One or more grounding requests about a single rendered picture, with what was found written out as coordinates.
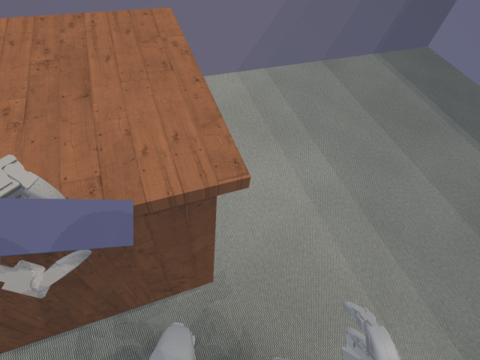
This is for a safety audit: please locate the left robot thigh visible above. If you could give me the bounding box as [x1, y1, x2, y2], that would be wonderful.
[149, 325, 196, 360]

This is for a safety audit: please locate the table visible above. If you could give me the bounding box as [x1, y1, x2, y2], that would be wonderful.
[0, 7, 251, 354]

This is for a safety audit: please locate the sponge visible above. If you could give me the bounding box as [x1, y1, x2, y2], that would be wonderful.
[0, 198, 134, 257]

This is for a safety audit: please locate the right robot hand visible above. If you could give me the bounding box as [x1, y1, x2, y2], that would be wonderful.
[342, 301, 401, 360]

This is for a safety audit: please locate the left robot hand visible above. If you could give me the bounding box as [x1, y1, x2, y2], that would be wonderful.
[0, 154, 92, 299]

